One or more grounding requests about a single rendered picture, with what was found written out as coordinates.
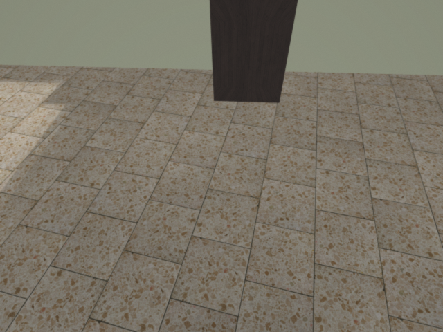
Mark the cabinet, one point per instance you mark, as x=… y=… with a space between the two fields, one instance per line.
x=250 y=45

